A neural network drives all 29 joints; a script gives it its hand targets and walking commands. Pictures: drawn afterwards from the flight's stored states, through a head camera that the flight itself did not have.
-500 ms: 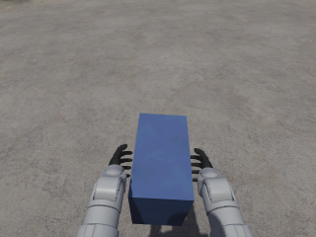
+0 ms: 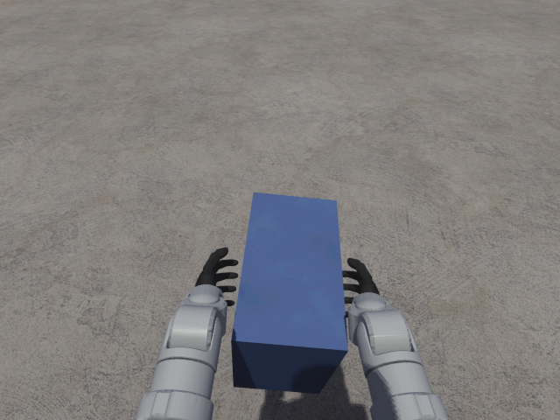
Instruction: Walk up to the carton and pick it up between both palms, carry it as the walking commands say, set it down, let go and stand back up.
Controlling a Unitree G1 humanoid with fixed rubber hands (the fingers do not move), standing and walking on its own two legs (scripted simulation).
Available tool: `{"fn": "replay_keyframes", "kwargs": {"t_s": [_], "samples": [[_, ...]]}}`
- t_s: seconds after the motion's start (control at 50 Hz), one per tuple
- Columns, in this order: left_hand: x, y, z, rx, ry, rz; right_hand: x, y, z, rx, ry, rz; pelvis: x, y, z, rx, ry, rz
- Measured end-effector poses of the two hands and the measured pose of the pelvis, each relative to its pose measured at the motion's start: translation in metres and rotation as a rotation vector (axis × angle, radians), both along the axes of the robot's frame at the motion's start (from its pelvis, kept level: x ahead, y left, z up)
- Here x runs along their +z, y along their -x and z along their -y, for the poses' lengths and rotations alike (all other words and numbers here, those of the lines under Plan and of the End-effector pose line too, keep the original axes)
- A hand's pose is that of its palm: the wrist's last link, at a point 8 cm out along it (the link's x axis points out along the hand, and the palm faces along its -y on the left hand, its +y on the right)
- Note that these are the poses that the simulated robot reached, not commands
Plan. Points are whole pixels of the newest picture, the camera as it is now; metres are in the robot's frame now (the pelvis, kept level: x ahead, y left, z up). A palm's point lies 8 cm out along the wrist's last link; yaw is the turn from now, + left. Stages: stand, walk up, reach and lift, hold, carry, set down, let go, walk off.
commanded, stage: carry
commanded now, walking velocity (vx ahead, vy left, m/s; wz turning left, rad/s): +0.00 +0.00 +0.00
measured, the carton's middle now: (285, 292) +0.38 -0.01 -0.05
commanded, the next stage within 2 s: hold in 0.58 s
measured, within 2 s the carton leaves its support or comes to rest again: neither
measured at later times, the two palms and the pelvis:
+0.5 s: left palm (207, 290) +0.32 +0.11 +0.05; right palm (365, 303) +0.30 -0.12 +0.03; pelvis +0.01 +0.00 +0.00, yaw +0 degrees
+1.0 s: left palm (165, 285) +0.30 +0.16 +0.09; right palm (340, 282) +0.31 -0.08 +0.08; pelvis +0.00 +0.02 +0.00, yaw -4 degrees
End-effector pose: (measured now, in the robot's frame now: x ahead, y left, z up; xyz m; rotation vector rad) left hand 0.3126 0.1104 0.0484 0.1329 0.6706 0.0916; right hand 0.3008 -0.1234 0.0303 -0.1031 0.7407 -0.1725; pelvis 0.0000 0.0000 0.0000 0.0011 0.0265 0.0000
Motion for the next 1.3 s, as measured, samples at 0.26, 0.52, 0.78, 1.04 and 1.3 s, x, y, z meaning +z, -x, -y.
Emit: {"fn": "replay_keyframes", "kwargs": {"t_s": [0.26, 0.52, 0.78, 1.04, 1.3], "samples": [[0.001, -0.003, -0.004, -0.001, 0.0, 0.003, -0.001, -0.002, -0.003, 0.007, -0.011, -0.004, 0.0, -0.005, -0.003, -0.004, -0.004, -0.002], [0.003, -0.007, -0.001, -0.008, -0.001, 0.009, 0.0, -0.003, -0.002, -0.002, -0.004, -0.009, 0.0, -0.008, -0.004, -0.007, -0.004, 0.0], [0.013, -0.003, -0.02, 0.026, 0.044, 0.044, 0.015, -0.005, -0.013, 0.066, -0.068, 0.031, 0.004, -0.011, -0.005, -0.088, -0.008, 0.068], [0.038, 0.012, -0.049, 0.099, 0.084, 0.084, 0.044, -0.004, -0.045, 0.064, -0.054, 0.076, -0.002, 0.0, -0.024, -0.065, 0.008, 0.196], [0.026, 0.001, -0.03, 0.053, 0.036, 0.039, 0.027, -0.01, -0.028, 0.027, -0.029, 0.047, -0.006, 0.019, -0.041, -0.084, 0.001, 0.159]]}}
